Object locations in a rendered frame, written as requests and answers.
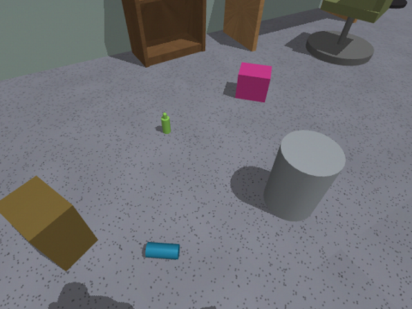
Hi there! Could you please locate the office chair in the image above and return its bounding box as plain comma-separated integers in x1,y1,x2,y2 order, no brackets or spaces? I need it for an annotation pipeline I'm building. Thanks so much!
306,0,393,66

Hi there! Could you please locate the bookshelf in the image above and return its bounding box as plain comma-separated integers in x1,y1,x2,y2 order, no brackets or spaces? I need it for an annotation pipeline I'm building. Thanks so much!
122,0,207,68

